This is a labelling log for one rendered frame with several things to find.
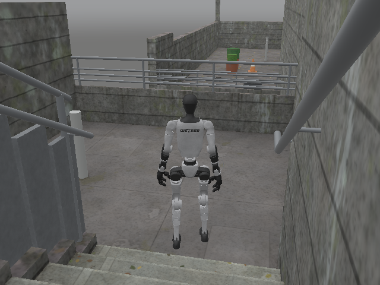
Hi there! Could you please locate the robot right forearm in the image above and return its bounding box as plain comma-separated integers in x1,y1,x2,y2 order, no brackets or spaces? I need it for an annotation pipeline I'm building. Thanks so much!
210,145,221,176

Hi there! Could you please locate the left robot upper arm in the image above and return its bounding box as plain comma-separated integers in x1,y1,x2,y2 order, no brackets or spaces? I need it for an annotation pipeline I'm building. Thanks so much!
163,120,178,153

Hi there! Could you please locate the robot torso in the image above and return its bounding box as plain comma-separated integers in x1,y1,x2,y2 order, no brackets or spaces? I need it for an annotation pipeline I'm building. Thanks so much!
176,117,204,178

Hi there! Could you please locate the right robot upper arm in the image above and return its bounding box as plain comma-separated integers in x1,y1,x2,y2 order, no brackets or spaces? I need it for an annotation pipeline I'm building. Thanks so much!
202,120,216,154

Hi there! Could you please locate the left robot thigh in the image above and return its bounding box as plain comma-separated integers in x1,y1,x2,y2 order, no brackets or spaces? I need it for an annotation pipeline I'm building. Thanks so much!
170,166,182,210

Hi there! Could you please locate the left robot hand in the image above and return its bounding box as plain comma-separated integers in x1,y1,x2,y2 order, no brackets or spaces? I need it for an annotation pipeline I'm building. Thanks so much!
157,170,170,186

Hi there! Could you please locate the robot left forearm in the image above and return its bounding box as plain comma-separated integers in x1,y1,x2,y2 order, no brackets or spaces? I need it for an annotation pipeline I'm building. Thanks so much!
158,144,169,172

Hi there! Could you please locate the right robot hand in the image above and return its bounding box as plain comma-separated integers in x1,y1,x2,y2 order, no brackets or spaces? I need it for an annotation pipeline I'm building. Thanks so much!
208,175,222,192

